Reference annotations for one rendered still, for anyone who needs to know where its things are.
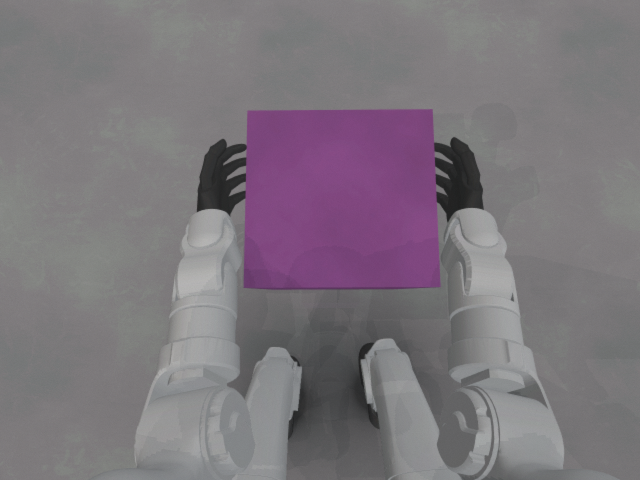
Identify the left robot foot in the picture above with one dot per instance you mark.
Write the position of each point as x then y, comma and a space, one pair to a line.
290, 429

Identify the carton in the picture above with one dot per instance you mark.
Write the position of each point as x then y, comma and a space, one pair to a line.
341, 199

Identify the robot right thigh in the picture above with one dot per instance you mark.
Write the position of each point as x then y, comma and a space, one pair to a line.
409, 432

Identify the robot left upper arm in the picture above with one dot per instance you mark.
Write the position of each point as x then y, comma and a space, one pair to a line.
203, 434

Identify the robot right forearm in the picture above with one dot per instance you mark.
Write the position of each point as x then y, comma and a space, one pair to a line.
487, 344

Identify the right robot hand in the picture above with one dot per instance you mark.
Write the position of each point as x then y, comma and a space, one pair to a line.
463, 189

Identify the robot left forearm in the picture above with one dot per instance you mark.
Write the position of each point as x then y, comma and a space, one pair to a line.
201, 348

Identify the robot right upper arm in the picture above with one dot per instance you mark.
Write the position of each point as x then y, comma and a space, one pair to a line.
486, 434

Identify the left robot hand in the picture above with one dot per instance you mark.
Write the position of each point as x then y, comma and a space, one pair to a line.
214, 189

